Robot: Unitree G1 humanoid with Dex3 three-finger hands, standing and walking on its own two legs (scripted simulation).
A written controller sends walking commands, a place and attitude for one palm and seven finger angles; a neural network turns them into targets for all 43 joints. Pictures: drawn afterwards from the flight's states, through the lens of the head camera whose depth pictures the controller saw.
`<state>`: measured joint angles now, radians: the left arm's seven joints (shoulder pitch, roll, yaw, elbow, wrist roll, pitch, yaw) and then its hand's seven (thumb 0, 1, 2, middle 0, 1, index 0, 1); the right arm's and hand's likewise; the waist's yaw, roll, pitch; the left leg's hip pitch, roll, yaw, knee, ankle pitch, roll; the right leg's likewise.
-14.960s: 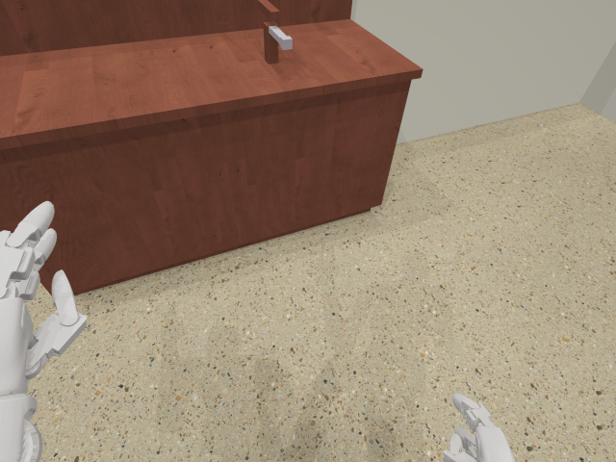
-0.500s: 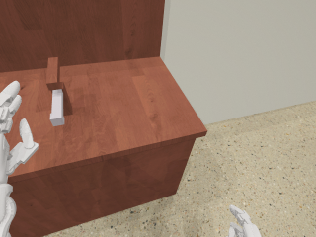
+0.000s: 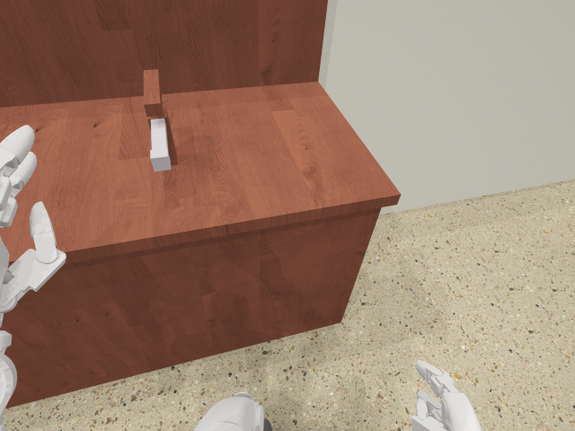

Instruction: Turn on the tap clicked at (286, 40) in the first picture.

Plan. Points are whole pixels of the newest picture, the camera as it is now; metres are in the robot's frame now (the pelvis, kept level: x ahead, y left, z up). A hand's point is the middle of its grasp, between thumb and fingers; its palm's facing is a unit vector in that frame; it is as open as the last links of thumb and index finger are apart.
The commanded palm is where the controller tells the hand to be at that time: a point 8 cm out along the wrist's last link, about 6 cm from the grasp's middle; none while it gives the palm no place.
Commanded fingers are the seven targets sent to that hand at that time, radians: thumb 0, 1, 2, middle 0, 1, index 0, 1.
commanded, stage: come to a stop and stand still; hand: left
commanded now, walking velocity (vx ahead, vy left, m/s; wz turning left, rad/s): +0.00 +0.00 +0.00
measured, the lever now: (160, 159) +0.50 +0.26 +0.10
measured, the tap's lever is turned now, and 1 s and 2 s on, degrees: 0 0 0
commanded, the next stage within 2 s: look again from close up in 1.38 s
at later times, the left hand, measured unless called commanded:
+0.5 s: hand out of the picture +0.16 +0.26 +0.22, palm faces +0.37 -0.80 -0.47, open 7.4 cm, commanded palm +0.12 +0.29 +0.21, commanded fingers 0.00 0.90 0.90 -0.20 -0.30 -0.20 -0.30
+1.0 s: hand (57, 259) +0.22 +0.25 +0.20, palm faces +0.34 -0.86 -0.39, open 7.4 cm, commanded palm +0.17 +0.28 +0.21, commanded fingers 0.00 0.90 0.90 -0.20 -0.30 -0.20 -0.30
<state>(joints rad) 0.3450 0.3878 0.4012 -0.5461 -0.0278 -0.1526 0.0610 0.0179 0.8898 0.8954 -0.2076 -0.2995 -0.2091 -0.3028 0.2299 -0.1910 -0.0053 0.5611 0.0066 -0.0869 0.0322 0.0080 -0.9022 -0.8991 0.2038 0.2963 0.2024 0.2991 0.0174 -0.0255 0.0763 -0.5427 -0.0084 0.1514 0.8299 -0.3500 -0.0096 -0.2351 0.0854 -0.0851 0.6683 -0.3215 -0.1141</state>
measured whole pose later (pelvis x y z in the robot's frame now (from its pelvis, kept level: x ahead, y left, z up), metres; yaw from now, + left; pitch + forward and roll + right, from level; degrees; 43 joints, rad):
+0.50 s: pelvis -0.06 +0.02 +0.03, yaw -3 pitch -1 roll +0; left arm 0.47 0.42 0.42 -0.50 -0.01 -0.21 0.11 0.02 0.89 0.90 -0.21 -0.30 -0.21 -0.30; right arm 0.33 -0.15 0.01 0.61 -0.01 -0.14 -0.02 0.01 -0.90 -0.90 0.21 0.30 0.20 0.30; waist 0.01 0.00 0.02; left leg -0.23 0.09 0.03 0.51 -0.27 -0.01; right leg -0.35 0.01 -0.10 0.68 -0.35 -0.02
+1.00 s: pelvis -0.02 +0.02 +0.03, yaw -5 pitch -2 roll +0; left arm 0.42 0.35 0.37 -0.46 -0.04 -0.21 0.12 0.01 0.89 0.90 -0.21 -0.30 -0.21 -0.30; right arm 0.19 -0.21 0.00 0.58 0.01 -0.13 -0.03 0.01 -0.91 -0.90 0.20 0.30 0.20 0.30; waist 0.03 0.00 0.07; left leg -0.27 0.02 0.06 0.51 -0.20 0.01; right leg -0.19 0.02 -0.06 0.50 -0.28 -0.04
